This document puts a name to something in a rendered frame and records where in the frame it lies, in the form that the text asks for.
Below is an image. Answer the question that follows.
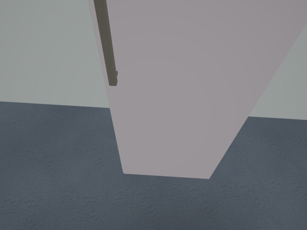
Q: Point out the handle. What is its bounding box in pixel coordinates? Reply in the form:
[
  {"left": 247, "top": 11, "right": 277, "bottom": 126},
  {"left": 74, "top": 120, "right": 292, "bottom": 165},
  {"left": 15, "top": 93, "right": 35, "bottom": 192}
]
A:
[{"left": 94, "top": 0, "right": 118, "bottom": 86}]

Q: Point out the fridge door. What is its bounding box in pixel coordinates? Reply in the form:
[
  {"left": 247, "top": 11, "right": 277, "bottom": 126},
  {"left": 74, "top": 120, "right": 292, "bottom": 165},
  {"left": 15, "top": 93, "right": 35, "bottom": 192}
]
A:
[{"left": 89, "top": 0, "right": 307, "bottom": 179}]

